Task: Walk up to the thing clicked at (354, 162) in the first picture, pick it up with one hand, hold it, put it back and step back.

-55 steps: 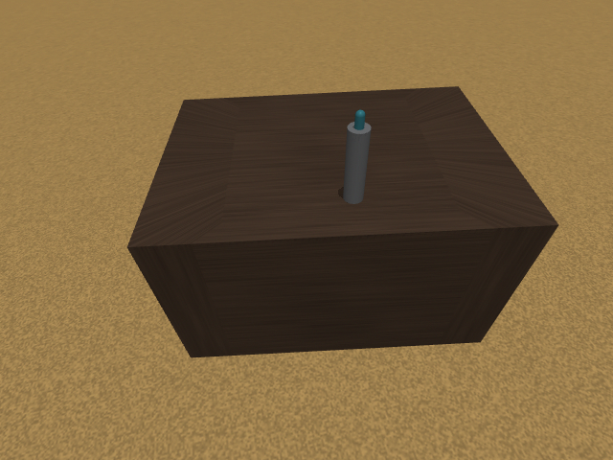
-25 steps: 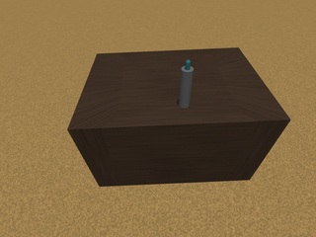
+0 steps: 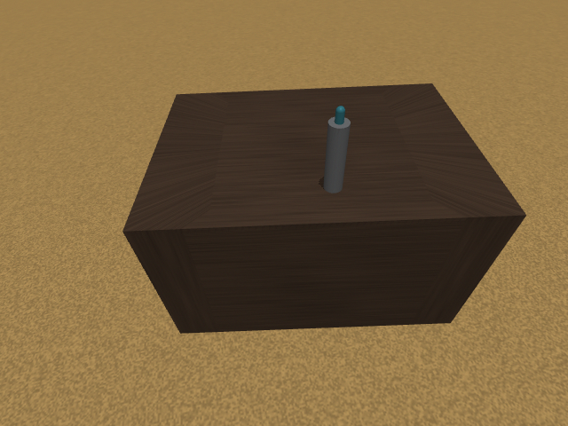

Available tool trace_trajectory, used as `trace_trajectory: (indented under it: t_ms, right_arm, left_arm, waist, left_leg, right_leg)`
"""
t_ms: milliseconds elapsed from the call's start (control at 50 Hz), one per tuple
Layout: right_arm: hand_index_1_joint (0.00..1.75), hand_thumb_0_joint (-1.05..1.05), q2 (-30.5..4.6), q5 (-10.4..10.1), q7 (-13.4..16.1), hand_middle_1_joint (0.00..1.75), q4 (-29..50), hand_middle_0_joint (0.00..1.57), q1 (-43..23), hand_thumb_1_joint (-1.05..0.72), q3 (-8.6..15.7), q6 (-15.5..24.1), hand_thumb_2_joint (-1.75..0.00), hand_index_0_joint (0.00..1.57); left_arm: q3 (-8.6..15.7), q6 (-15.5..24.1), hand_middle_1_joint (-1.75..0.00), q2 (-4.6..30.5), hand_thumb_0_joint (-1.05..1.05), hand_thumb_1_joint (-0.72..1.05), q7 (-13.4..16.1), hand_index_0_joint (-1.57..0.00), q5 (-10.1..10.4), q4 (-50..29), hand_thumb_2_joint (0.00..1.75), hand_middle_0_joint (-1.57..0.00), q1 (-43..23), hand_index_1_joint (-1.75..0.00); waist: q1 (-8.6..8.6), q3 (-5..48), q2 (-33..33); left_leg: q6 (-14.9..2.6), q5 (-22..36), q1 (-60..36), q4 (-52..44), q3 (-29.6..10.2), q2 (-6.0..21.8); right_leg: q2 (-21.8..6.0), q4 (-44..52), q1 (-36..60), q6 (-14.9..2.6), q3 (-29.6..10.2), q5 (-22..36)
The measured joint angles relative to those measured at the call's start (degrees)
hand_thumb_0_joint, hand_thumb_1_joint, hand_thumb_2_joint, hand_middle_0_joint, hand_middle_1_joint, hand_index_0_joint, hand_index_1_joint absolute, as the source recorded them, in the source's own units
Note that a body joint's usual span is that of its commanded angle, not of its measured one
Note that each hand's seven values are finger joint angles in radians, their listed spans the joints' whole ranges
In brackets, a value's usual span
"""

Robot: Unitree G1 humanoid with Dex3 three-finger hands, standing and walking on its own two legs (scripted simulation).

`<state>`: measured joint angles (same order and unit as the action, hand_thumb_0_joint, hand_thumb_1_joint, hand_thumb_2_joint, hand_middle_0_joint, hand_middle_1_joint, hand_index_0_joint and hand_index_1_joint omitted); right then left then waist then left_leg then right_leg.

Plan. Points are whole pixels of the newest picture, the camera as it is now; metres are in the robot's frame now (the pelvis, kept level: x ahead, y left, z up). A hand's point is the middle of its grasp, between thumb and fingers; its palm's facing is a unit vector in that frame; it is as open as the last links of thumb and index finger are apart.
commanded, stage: stand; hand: right
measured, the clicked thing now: (336, 150) +0.79 -0.10 -0.06
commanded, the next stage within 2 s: walk up in 0.02 s
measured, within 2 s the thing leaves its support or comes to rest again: neither
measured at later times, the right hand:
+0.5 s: hand out of the picture +0.16 -0.18 -0.16, palm faces -0.07 +0.93 -0.37, open 7.3 cm
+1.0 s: hand (389, 325) +0.36 -0.17 -0.16, palm faces -0.11 +0.93 -0.35, open 7.3 cm
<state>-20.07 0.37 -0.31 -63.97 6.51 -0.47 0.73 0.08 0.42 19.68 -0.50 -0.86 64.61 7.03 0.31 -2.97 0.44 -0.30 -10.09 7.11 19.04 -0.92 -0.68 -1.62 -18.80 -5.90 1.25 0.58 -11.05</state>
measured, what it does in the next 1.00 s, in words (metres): walks ahead: left foot, then right foot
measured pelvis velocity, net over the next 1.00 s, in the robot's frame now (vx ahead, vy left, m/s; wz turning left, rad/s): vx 0.26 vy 0.10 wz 0.06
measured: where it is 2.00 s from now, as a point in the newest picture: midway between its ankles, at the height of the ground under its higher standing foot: outside the picture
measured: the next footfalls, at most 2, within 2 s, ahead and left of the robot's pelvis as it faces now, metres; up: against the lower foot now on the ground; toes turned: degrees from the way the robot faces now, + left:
left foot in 0.34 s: +0.18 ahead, +0.23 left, +0.00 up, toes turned +7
right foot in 0.74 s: +0.34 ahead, -0.02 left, +0.00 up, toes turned +1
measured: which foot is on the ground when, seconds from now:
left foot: down 0.00-0.08, up 0.10-0.32, down 0.34-0.78, up 0.80-1.00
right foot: down 0.00-0.36, up 0.38-0.72, down 0.74-1.00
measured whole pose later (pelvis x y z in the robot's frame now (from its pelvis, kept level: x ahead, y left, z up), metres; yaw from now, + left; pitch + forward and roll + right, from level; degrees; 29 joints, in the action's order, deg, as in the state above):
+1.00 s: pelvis +0.26 +0.10 -0.02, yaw +3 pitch -3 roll +1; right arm -24.8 0.1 -1.4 -47.8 15.2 3.1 1.4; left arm 1.9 3.5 21.2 -1.6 -1.4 48.5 17.4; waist 1.8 -5.8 2.8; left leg -0.4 -22.9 25.5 51.5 -0.4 2.5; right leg -2.1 -32.4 -15.2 -0.8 1.4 -14.7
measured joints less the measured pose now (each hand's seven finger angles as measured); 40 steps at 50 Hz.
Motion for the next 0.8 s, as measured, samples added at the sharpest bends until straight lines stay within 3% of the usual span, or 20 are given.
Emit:
trace_trajectory:
  t_ms: [40,100,140,220,320,360,380,420,480,540,600,680,740,760,800]
  right_arm:
    - [0.3,0.01,-0.06,0.25,-0.48,0.3,0.64,0.2,0.31,-0.91,0.5,-0.22,-0.9,0.21]
    - [0.3,0.01,-1.09,1.21,-2.09,0.3,2.79,0.2,2.64,-0.91,2.18,-0.99,-0.9,0.21]
    - [0.3,0.01,-2.02,1.89,-2.76,0.3,3.68,0.2,4.17,-0.91,3.08,-1.75,-0.9,0.21]
    - [0.3,0.01,-4.4,2.13,-3.86,0.3,5.47,0.2,5.61,-0.91,4.78,-2.1,-0.9,0.21]
    - [0.3,0.01,-5.52,1.71,-5.18,0.3,8.52,0.2,6.63,-0.91,6.31,-1.35,-0.9,0.2]
    - [0.3,0.01,-5.7,1.57,-5.14,0.3,9.59,0.2,7.22,-0.91,6.99,-0.29,-0.9,0.2]
    - [0.3,0.01,-5.33,1.75,-4.76,0.3,10.0,0.2,7.2,-0.91,7.39,0.23,-0.9,0.2]
    - [0.3,0.01,-4.43,1.81,-4.14,0.3,10.86,0.2,7.75,-0.91,7.28,0.87,-0.9,0.2]
    - [0.3,0.01,-2.68,1.08,-3.87,0.3,11.09,0.2,9.44,-0.91,5.98,0.62,-0.9,0.21]
    - [0.3,0.01,-1.48,0.85,-3.46,0.3,11.63,0.2,11.24,-0.91,4.78,1.14,-0.9,0.21]
    - [0.3,0.01,-1.1,0.87,-3.14,0.3,12.6,0.21,12.97,-0.91,4.28,1.9,-0.9,0.21]
    - [0.3,0.01,-2.0,0.76,-2.95,0.3,13.95,0.21,14.2,-0.9,4.05,2.4,-0.9,0.21]
    - [0.3,0.01,-3.02,0.44,-2.68,0.3,14.83,0.21,14.63,-0.9,3.98,2.04,-0.9,0.21]
    - [0.3,0.01,-3.43,0.24,-2.39,0.3,14.94,0.21,14.51,-0.9,4.0,1.78,-0.9,0.21]
    - [0.3,0.01,-3.28,-0.08,-1.68,0.3,14.8,0.21,13.68,-0.91,3.8,0.92,-0.9,0.21]
  left_arm:
    - [0.37,0.11,-0.3,0.02,0.01,0.9,-0.28,-0.2,-0.06,-0.43,0.9,-0.2,0.18,-0.3]
    - [1.96,1.56,-0.3,0.22,0.01,0.9,-0.99,-0.21,-0.85,-2.64,0.9,-0.2,2.51,-0.3]
    - [3.0,2.48,-0.3,0.73,0.01,0.9,-0.94,-0.21,-1.39,-4.16,0.9,-0.2,4.39,-0.3]
    - [4.14,3.25,-0.3,1.75,0.01,0.9,-0.46,-0.21,-1.6,-5.59,0.9,-0.2,7.65,-0.3]
    - [4.79,2.46,-0.3,4.78,0.01,0.9,-0.9,-0.21,-1.82,-6.63,0.9,-0.2,9.78,-0.3]
    - [4.99,1.94,-0.3,6.02,0.01,0.9,-1.02,-0.21,-1.73,-7.14,0.9,-0.2,10.02,-0.3]
    - [5.13,1.58,-0.3,6.57,0.01,0.9,-0.96,-0.21,-1.6,-7.3,0.9,-0.2,9.79,-0.3]
    - [5.0,0.65,-0.3,6.71,0.01,0.9,-0.72,-0.2,-1.03,-7.66,0.9,-0.2,9.09,-0.3]
    - [4.04,0.57,-0.3,6.42,0.01,0.9,-0.91,-0.2,-0.16,-8.68,0.9,-0.2,7.75,-0.3]
    - [3.55,1.58,-0.3,5.85,0.01,0.91,-1.62,-0.2,0.28,-10.09,0.9,-0.2,7.49,-0.3]
    - [3.34,1.63,-0.3,5.09,0.01,0.9,-2.43,-0.2,-0.05,-11.16,0.9,-0.2,7.56,-0.3]
    - [3.32,1.73,-0.3,3.9,0.01,0.9,-3.42,-0.2,-0.59,-12.42,0.9,-0.2,7.6,-0.3]
    - [3.56,2.51,-0.3,3.37,0.01,0.9,-3.46,-0.2,-0.8,-13.2,0.9,-0.2,7.93,-0.3]
    - [3.71,2.94,-0.3,2.97,0.01,0.9,-3.17,-0.2,-0.89,-13.35,0.9,-0.2,7.79,-0.3]
    - [3.85,3.69,-0.3,2.62,0.01,0.9,-2.51,-0.2,-0.9,-14.34,0.9,-0.2,7.64,-0.3]
  waist:
    - [-0.12,0.03,0.09]
    - [-0.19,1.08,0.89]
    - [0.28,1.76,0.94]
    - [1.21,0.66,2.19]
    - [0.68,-1.48,1.6]
    - [0.14,-2.16,0.31]
    - [0.02,-2.92,-1.14]
    - [-0.85,-3.51,-2.05]
    - [-1.71,-3.2,-2.44]
    - [-1.79,-2.83,-2.86]
    - [-1.98,-2.54,-2.7]
    - [-2.21,-2.51,-1.21]
    - [-2.14,-2.09,0.64]
    - [-2.03,-2.33,2.16]
    - [-1.47,-2.62,3.38]
  left_leg:
    - [-0.35,-1.1,0.47,1.05,-0.2,-0.04]
    - [-1.84,-11.09,3.73,9.78,-0.9,-0.15]
    - [-1.6,-13.96,7.87,19.61,-0.61,-0.41]
    - [-0.45,-13.73,13.87,27.72,-1.71,1.7]
    - [0.23,-8.54,15.47,19.57,-0.93,5.57]
    - [0.98,-1.66,13.96,16.26,0.17,4.91]
    - [1.27,-1.86,14.06,18.43,1.26,3.58]
    - [0.81,-5.33,14.27,21.86,2.03,2.39]
    - [-0.61,-6.44,11.55,19.49,2.16,1.57]
    - [-0.9,-5.91,7.62,15.09,3.04,0.94]
    - [-0.99,-6.36,4.17,12.17,3.65,0.34]
    - [-0.57,-8.94,1.32,11.85,4.12,0.38]
    - [0.47,-13.07,0.75,15.49,3.83,1.54]
    - [0.14,-14.95,1.21,18.52,3.14,2.82]
    - [-1.22,-16.19,4.99,28.81,0.91,3.37]
  right_leg:
    - [0.0,-0.89,-0.3,-0.39,0.23,-1.13]
    - [0.2,-4.44,-1.11,-1.81,0.98,-6.48]
    - [-0.33,-4.11,-0.63,-2.45,1.46,-4.43]
    - [-1.17,-2.36,2.48,-1.24,2.12,-4.8]
    - [-3.92,-5.13,4.94,1.06,3.41,-8.97]
    - [-6.27,-12.6,3.24,0.53,3.06,-13.76]
    - [-7.54,-19.49,0.91,-0.94,1.22,-15.96]
    - [-4.56,-34.13,-5.22,-2.95,-3.79,-19.65]
    - [-0.43,-44.87,-13.13,-4.34,-4.24,-17.6]
    - [-0.3,-42.62,-18.16,-4.0,-2.48,-13.16]
    - [-1.5,-34.56,-19.95,-2.85,-1.08,-11.16]
    - [-2.4,-23.87,-19.42,-2.76,-0.52,-7.47]
    - [-1.49,-16.9,-16.1,-2.87,0.21,-1.35]
    - [-0.46,-16.85,-15.27,-2.5,1.1,0.77]
    - [0.44,-18.8,-14.53,-2.34,2.35,-1.71]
